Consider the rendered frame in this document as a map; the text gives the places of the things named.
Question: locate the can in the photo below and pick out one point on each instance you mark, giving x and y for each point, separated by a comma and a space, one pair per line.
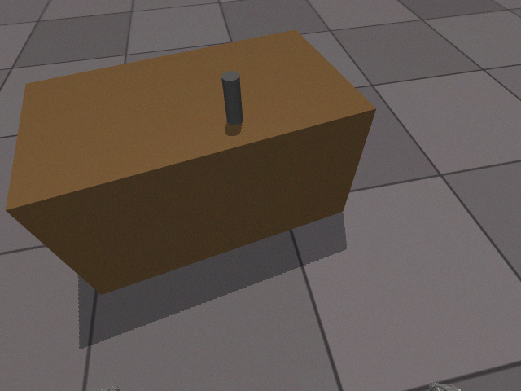
232, 96

